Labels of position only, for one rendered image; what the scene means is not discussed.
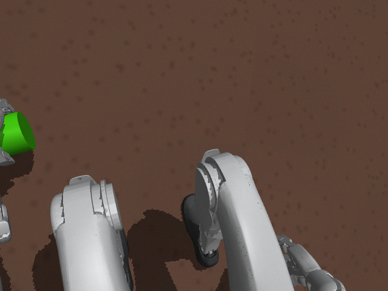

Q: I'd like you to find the right robot foot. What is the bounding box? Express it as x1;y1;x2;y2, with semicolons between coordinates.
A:
182;194;219;267

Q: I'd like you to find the left robot arm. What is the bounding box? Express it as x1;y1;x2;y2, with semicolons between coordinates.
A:
0;196;12;291

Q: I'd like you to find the right robot arm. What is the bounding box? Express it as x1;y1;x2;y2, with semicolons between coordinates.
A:
305;269;346;291

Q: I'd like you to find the left robot foot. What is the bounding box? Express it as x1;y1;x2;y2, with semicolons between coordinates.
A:
119;227;133;291

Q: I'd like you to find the left robot hand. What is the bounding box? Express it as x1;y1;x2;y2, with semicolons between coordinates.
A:
0;99;15;166

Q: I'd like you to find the can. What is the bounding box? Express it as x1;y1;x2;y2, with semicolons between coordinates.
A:
0;112;36;156

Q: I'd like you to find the right robot hand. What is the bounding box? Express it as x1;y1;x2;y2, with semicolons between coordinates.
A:
276;235;321;287

